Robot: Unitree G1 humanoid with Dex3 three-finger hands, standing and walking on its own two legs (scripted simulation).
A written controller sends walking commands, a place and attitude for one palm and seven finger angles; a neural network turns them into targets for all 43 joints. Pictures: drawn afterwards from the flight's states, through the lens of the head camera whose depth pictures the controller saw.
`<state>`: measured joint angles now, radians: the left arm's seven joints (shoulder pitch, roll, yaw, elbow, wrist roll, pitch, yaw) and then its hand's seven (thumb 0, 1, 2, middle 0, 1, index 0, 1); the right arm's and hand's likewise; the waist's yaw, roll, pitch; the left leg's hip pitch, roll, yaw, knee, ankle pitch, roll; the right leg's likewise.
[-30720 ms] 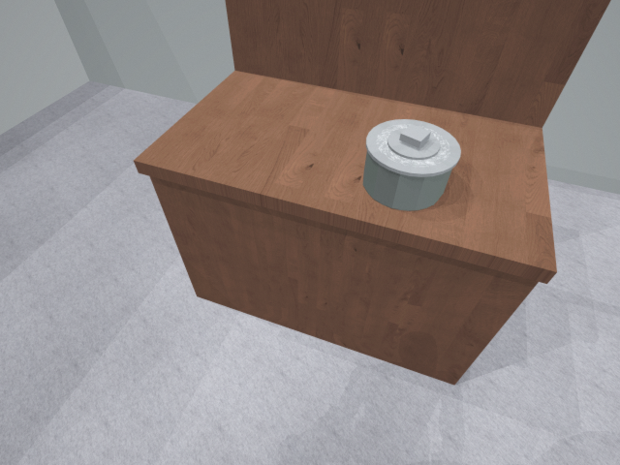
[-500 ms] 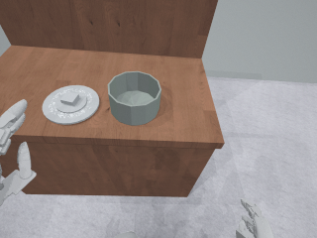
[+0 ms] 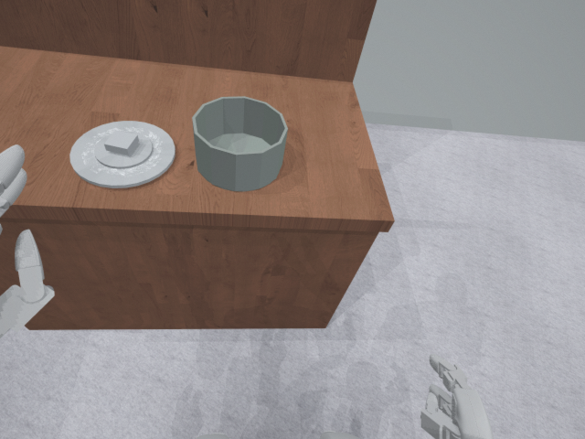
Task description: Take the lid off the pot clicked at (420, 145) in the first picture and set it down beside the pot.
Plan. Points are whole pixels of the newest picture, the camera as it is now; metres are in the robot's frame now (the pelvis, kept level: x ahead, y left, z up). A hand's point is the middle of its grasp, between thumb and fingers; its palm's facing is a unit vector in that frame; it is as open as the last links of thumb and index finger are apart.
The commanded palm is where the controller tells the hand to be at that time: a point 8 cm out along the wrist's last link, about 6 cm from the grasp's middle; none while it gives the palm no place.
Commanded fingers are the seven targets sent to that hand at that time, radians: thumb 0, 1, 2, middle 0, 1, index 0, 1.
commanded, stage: stop stepping back and stand still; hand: left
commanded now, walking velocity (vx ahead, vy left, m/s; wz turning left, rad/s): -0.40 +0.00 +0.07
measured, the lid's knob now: (122, 142) +0.65 +0.36 -0.04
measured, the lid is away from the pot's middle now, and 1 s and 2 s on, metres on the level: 0.24 0.24 0.24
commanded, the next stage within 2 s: let the arm hang, fingers relaxed in 1.94 s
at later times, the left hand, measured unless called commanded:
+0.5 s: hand out of the picture +0.07 +0.27 +0.16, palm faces +0.43 -0.84 -0.34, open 7.4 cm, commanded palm +0.00 +0.30 +0.20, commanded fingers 0.00 0.90 0.90 -0.20 -0.30 -0.20 -0.30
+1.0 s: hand out of the picture +0.04 +0.36 -0.05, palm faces +0.35 -0.89 -0.28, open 7.4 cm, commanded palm none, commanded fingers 0.00 0.90 0.90 -0.20 -0.30 -0.20 -0.30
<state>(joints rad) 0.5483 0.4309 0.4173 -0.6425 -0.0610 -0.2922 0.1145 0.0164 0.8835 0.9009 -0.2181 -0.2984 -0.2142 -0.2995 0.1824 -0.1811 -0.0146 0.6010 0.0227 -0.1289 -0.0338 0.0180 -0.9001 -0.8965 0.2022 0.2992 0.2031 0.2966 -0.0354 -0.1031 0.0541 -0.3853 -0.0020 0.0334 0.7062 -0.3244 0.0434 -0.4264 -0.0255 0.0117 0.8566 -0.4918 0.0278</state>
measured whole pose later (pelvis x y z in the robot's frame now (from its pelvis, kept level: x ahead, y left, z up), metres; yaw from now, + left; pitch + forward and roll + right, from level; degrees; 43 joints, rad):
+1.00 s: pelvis -0.18 +0.10 -0.04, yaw +9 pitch +2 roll -3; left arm 0.25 0.21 0.26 0.17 0.08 0.06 0.06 0.01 0.90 0.90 -0.20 -0.29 -0.20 -0.30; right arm 0.36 -0.24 -0.03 0.65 -0.04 0.02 0.03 0.01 -0.90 -0.90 0.20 0.30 0.20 0.30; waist -0.10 0.00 -0.09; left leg -0.43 0.02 0.05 0.98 -0.63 0.05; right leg -0.54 -0.04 -0.06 1.11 -0.59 0.01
